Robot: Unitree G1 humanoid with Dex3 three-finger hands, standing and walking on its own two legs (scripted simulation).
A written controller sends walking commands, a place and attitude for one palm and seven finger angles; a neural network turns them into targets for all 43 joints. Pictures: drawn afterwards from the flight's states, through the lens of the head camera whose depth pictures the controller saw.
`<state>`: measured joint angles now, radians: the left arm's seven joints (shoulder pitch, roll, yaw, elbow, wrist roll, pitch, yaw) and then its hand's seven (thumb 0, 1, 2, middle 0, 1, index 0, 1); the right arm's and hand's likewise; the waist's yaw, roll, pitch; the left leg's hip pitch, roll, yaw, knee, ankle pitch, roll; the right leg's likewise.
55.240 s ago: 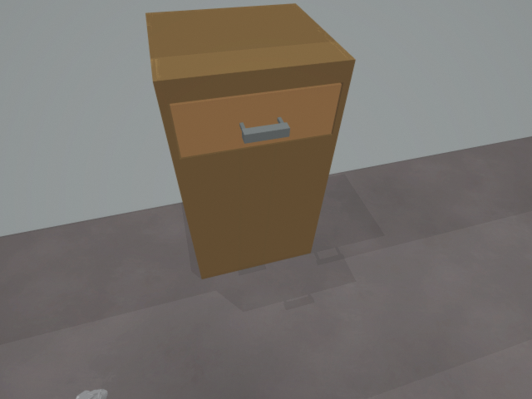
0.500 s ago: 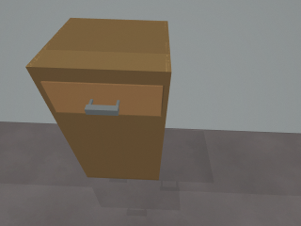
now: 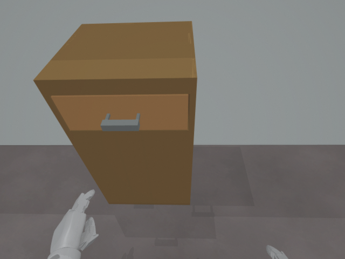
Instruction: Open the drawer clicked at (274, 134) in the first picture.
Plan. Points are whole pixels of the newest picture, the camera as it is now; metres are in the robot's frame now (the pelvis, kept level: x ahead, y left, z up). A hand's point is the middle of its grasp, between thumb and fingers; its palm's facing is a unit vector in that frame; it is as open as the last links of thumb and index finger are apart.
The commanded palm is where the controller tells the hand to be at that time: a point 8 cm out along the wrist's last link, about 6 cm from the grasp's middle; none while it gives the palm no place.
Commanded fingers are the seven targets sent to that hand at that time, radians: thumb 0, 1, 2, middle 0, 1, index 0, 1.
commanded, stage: raise the hand with hooked fingers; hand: left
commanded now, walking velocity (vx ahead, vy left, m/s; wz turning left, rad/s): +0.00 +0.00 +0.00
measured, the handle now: (121, 120) +0.54 +0.20 -0.01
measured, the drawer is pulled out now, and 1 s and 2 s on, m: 0.00 0.00 0.00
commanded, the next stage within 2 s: move the hooked fingers above the handle in 1.70 s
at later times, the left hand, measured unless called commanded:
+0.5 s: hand (85, 212) +0.23 +0.22 +0.01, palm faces +0.17 -0.02 -0.98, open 10.2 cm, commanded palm +0.18 +0.22 +0.05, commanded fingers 0.00 0.06 0.54 -0.26 -0.84 -0.26 -0.84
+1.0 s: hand (76, 177) +0.29 +0.24 +0.06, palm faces +0.13 -0.08 -0.99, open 13.1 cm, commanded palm +0.26 +0.23 +0.12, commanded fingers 0.00 -0.50 0.30 -0.30 -1.20 -0.30 -1.20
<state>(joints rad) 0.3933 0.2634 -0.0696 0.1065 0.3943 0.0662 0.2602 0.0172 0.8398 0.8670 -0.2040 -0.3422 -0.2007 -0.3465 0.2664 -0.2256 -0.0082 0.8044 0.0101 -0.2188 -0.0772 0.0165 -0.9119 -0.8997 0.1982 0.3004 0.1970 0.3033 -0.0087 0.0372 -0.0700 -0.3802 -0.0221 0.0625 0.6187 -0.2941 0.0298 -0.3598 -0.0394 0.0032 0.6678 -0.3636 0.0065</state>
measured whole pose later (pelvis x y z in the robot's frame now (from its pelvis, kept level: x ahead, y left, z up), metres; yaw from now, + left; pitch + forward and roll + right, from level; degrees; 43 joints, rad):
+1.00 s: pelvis +0.01 -0.01 -0.01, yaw +0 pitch +5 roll +1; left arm 0.10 0.42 -0.04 0.02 0.95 0.09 0.27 0.00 -0.30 0.38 -0.30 -1.07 -0.30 -1.07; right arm 0.12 -0.25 -0.05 0.62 -0.01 0.10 -0.02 0.01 -0.91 -0.90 0.19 0.30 0.19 0.30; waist 0.06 0.06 -0.08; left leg -0.44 0.00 0.03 0.68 -0.34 0.01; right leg -0.41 -0.01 0.00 0.71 -0.39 -0.01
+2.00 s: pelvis +0.00 -0.02 +0.01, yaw +1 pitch +2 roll +1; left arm -0.18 0.47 -0.12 0.20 0.95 -0.02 0.04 0.00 -0.49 0.30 -0.32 -1.20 -0.32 -1.20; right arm 0.13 -0.24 0.00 0.63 0.01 0.10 -0.05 0.01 -0.90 -0.90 0.20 0.30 0.20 0.30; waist 0.07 0.06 -0.02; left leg -0.31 0.00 0.01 0.50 -0.23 0.00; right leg -0.27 0.00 -0.03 0.54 -0.29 -0.02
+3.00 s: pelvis +0.01 -0.01 -0.01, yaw -1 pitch +11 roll +0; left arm -0.63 0.46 -0.07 0.76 1.06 -0.09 0.23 0.00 -0.48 0.30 -0.32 -1.20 -0.32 -1.20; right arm 0.27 -0.25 -0.06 0.67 0.01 0.12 -0.03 0.01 -0.90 -0.90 0.20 0.30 0.20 0.30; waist -0.03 0.03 -0.10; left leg -0.56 0.01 0.03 0.68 -0.31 0.01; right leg -0.52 0.01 0.00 0.69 -0.36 -0.01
